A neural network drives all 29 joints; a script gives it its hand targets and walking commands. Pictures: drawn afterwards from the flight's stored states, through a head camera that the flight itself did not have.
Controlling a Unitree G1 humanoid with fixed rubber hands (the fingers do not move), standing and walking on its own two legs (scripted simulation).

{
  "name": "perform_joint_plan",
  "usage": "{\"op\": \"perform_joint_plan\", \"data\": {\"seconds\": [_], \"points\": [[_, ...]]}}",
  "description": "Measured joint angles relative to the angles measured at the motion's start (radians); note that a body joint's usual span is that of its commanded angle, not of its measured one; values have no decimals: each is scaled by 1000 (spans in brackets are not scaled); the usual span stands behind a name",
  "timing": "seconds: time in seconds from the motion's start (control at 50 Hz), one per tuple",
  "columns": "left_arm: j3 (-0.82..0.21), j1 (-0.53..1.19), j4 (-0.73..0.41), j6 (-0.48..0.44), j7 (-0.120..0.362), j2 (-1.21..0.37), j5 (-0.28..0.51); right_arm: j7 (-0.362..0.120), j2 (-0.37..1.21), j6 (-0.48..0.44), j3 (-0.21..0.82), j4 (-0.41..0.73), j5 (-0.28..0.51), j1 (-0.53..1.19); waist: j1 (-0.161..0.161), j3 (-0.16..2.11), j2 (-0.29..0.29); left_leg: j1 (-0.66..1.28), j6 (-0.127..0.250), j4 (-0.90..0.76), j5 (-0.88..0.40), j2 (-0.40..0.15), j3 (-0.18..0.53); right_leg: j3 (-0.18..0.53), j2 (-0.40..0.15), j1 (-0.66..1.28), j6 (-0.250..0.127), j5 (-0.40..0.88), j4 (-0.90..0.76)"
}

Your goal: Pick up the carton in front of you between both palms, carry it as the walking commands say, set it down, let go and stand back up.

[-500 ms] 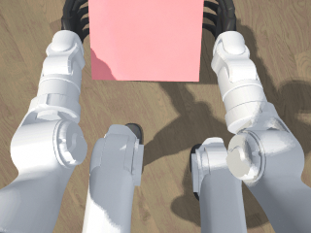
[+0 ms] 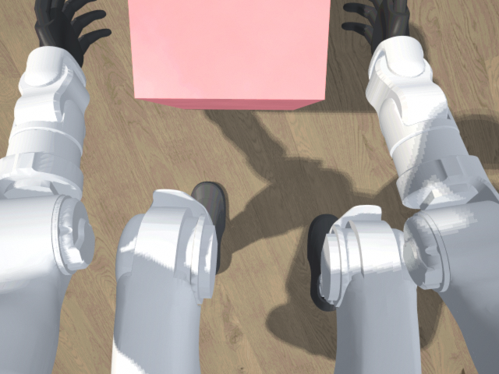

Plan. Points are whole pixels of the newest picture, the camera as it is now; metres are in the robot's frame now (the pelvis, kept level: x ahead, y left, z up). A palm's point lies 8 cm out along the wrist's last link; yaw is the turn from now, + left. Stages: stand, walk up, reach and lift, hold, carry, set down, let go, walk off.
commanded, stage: set down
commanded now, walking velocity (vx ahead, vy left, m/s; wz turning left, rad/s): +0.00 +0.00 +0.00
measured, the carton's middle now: (235, 33) +0.53 +0.11 -0.25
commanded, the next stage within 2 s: let go in 1.02 s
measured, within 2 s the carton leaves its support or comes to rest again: neither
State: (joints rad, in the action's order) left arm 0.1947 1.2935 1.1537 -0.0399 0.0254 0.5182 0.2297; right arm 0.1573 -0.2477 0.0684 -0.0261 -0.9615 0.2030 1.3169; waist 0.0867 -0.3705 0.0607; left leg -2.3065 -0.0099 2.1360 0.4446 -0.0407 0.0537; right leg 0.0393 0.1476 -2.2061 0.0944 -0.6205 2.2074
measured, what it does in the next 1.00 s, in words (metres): rises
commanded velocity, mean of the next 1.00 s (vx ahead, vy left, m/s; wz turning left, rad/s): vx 0.00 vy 0.00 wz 0.00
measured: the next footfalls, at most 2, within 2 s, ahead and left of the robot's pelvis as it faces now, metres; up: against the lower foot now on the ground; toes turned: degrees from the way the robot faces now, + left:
none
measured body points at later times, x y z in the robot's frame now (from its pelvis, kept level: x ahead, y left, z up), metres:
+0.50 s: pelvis +0.02 +0.01 +0.10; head +0.34 +0.07 +0.42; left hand +0.49 +0.32 -0.02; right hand +0.55 -0.06 -0.02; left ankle +0.14 +0.13 -0.34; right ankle +0.11 -0.13 -0.34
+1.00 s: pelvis +0.05 +0.01 +0.24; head +0.33 +0.07 +0.58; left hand +0.49 +0.33 +0.13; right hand +0.55 -0.07 +0.13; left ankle +0.14 +0.13 -0.34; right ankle +0.11 -0.13 -0.34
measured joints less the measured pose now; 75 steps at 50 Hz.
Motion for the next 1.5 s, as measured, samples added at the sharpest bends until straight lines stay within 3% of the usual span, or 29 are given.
{"op": "perform_joint_plan", "data": {"seconds": [0.16, 0.34, 0.5, 0.66, 1.12, 1.28, 1.5], "points": [[3, -25, -130, 72, -6, -56, -38, 40, 57, 54, -73, 134, -68, -78, 8, 73, 0, 51, 1, -75, -14, 26, 2, -6, -32, 64, -9, 0, -74], [49, -123, -184, 118, -1, -106, -115, 27, 100, 68, -176, 105, -148, -137, -2, 258, -2, 117, -2, -228, -11, 46, 12, -15, -54, 138, -22, 0, -240], [102, -204, -250, 128, 18, -137, -164, 15, 119, 70, -178, 177, -167, -230, -10, 363, -12, 171, -2, -341, -9, 47, 12, -10, -55, 188, -25, 12, -363], [125, -283, -343, 167, 54, -139, -162, 18, 138, 112, -168, 299, -186, -321, -12, 400, -20, 276, -2, -478, -24, 51, 8, 0, -62, 286, -31, 36, -500], [163, -408, -334, 138, 93, -200, -271, -35, 176, 77, -209, 280, -257, -468, -31, 463, -28, 690, 12, -956, -138, 60, 7, 20, -88, 695, -34, 179, -1002], [89, -662, -467, 141, 94, -231, -311, -46, 194, 67, -163, 382, -310, -727, -40, 438, -31, 915, 25, -1119, -160, 64, -4, 34, -103, 921, -32, 212, -1177], [-26, -1043, -584, 74, 71, -265, -244, -114, 151, -20, -109, 414, -274, -1058, -47, 433, -46, 1287, 28, -1329, -177, 75, -8, 39, -130, 1295, -40, 241, -1402]]}}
